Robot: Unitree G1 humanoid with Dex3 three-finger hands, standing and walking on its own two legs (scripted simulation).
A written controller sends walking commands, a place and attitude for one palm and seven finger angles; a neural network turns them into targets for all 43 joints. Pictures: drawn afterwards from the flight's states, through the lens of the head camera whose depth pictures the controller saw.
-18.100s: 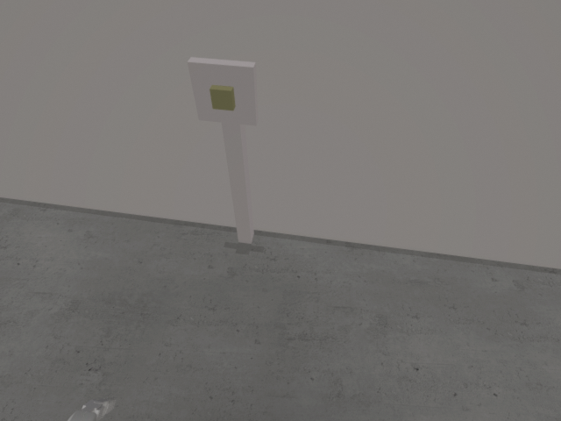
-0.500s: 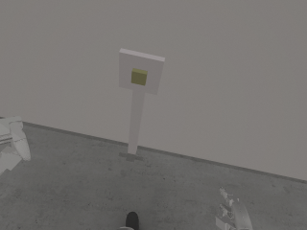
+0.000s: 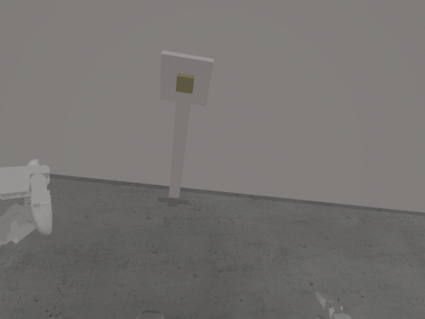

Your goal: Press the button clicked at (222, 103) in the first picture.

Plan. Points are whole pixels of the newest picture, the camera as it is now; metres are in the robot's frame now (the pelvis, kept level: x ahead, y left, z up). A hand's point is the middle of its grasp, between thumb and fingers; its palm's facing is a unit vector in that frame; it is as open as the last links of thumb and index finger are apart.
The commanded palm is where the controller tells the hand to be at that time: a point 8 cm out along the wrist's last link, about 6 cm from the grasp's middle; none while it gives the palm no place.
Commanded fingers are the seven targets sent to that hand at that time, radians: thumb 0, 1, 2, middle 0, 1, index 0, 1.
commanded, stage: stop stepping back and stand still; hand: left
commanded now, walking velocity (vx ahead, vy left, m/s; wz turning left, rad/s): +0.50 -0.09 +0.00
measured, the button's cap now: (185, 83) +0.88 +0.13 +0.01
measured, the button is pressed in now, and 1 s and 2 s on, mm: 0 0 0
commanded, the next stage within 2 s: let the arm hang, fingers relaxed in 0.58 s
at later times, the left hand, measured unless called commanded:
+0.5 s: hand out of the picture +0.04 +0.24 +0.24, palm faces +0.41 -0.75 -0.52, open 3.0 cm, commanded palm +0.01 +0.28 +0.21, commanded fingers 0.00 0.90 0.90 -1.30 -1.50 -1.30 -1.50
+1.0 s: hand out of the picture +0.03 +0.18 -0.11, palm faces +0.09 -0.97 -0.21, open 3.4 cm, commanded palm none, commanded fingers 0.00 0.90 0.90 -0.68 -0.82 -0.68 -0.82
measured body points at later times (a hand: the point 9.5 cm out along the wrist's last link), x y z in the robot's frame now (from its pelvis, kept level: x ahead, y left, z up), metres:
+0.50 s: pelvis -0.12 +0.00 +0.02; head -0.15 -0.01 +0.47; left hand +0.01 +0.27 +0.26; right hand +0.03 -0.25 -0.07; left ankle -0.08 +0.14 -0.61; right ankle -0.18 -0.09 -0.70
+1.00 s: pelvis -0.10 +0.00 +0.01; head -0.07 -0.01 +0.46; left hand +0.02 +0.23 -0.10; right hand -0.04 -0.22 -0.14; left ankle -0.06 +0.15 -0.69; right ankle -0.08 -0.08 -0.70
